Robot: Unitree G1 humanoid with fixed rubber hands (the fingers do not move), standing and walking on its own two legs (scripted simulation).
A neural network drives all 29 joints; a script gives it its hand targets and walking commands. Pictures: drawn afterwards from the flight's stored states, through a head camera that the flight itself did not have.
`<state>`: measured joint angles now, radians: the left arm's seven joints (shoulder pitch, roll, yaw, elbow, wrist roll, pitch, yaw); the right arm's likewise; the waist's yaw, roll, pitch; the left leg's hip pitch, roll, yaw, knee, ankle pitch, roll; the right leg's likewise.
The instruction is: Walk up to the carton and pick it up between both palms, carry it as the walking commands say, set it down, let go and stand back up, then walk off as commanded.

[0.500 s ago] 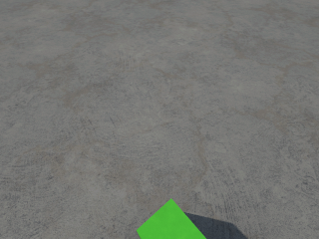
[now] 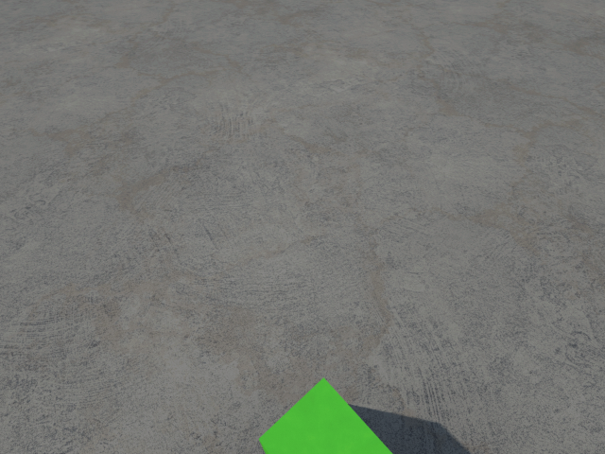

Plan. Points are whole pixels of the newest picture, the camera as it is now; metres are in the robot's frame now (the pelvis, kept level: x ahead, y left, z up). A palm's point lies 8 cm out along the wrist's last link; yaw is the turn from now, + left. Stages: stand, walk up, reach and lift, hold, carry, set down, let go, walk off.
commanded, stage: walk off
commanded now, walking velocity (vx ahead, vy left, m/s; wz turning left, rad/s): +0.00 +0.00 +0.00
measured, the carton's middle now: out of the picture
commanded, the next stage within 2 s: none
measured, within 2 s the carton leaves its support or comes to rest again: neither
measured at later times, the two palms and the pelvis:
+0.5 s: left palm out of the picture +0.04 +0.16 -0.14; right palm out of the picture +0.05 -0.34 -0.16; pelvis +0.08 -0.09 -0.01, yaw +2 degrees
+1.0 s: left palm (259, 357) +0.31 +0.11 -0.16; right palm (525, 333) +0.36 -0.36 -0.15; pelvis +0.33 -0.12 -0.01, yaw +2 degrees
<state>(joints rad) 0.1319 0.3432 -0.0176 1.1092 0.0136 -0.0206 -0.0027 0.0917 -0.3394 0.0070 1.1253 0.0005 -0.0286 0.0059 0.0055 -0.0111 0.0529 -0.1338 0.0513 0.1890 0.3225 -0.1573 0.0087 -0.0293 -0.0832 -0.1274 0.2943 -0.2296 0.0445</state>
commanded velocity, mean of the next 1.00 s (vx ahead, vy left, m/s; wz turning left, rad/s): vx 0.48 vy -0.19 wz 0.00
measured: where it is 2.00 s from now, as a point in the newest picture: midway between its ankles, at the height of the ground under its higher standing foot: (379, 280)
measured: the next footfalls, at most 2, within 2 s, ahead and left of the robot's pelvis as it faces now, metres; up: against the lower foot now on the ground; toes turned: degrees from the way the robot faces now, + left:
right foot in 0.40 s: +0.08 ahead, -0.20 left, +0.00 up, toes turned -8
left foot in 0.54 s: +0.09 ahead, +0.06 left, +0.06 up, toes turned +11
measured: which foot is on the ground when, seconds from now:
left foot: down 0.00-0.40, up 0.42-0.52, down 0.54-0.70, up 0.72-0.76, down 0.78-1.00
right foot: down 0.00-0.14, up 0.16-0.38, down 0.40-0.82, up 0.84-1.00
